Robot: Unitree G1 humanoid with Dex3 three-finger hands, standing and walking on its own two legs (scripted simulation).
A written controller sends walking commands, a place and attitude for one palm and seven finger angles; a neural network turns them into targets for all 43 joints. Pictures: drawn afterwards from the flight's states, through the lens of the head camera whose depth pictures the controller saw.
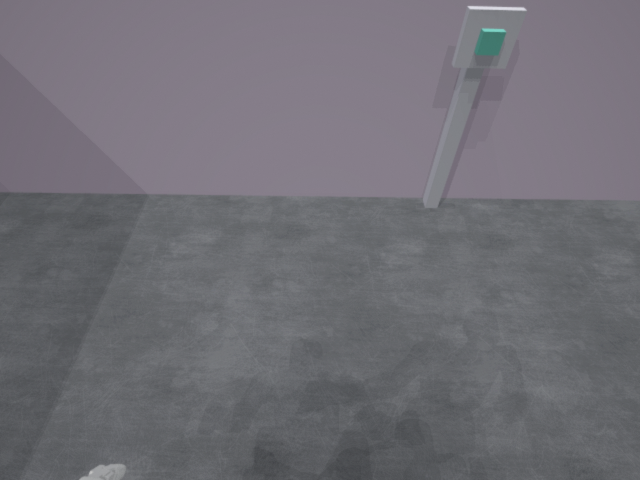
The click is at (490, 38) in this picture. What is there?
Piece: button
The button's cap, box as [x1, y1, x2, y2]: [474, 28, 505, 55]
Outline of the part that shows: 481,28 474,51 476,54 497,55 505,31 503,29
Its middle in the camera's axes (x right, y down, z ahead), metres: +0.55 -0.64 +1.25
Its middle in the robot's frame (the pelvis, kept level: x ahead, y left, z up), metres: +1.39 -0.47 +0.00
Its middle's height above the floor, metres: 0.77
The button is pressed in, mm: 0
